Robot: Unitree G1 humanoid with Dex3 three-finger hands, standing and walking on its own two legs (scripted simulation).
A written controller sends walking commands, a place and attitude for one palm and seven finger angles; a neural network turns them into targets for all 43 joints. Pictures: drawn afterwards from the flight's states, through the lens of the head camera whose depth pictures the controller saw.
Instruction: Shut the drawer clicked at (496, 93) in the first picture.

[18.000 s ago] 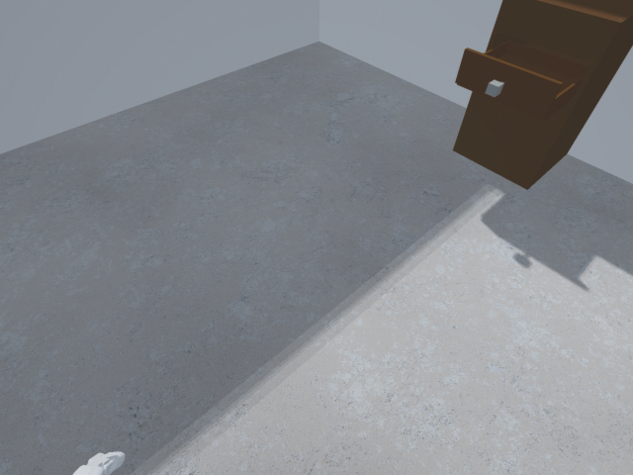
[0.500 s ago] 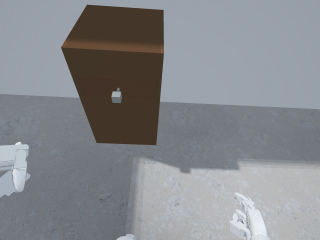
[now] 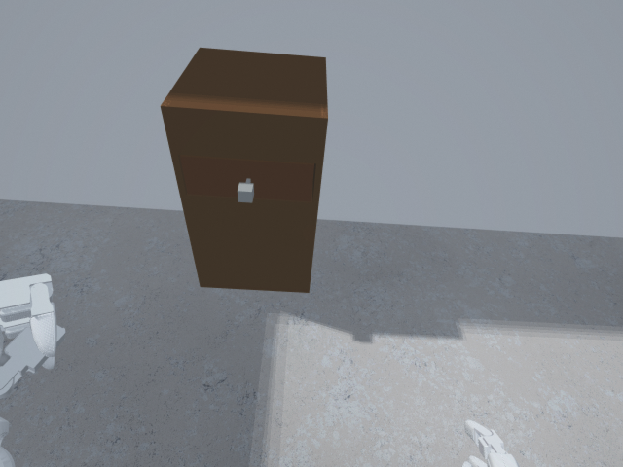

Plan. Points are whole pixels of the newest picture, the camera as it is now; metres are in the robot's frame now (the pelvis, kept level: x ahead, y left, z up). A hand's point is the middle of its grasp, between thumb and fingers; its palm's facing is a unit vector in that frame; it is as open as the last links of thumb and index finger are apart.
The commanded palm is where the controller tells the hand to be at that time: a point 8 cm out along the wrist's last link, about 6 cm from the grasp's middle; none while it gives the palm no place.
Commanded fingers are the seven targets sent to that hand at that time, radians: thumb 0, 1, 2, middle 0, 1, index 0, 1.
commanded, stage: stop stepping back and stand still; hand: left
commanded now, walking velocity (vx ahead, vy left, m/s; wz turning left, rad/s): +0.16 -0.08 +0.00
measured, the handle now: (246, 188) +0.91 +0.21 -0.21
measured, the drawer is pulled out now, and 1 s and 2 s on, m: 0.00 0.00 0.00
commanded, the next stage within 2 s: let the arm hang, fingers relaxed in 0.34 s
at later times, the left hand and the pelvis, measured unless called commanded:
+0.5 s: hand (71, 359) +0.19 +0.25 +0.12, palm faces +0.33 -0.82 -0.47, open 3.2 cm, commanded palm none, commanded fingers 0.00 0.90 0.90 -1.24 -1.43 -1.24 -1.43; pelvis -0.01 +0.00 +0.00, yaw +2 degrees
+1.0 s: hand out of the picture -0.08 +0.20 -0.16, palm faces +0.05 -0.97 -0.23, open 5.1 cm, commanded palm none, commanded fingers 0.00 0.90 0.90 -0.24 -0.34 -0.24 -0.34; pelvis -0.01 +0.01 +0.01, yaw +2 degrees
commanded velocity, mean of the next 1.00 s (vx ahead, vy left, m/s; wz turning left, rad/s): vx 0.02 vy -0.01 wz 0.00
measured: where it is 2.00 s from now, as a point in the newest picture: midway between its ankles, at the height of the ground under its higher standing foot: outside the picture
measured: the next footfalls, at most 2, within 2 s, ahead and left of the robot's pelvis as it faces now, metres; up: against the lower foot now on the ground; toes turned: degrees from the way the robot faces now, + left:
right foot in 0.16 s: +0.04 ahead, -0.11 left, +0.00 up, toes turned -2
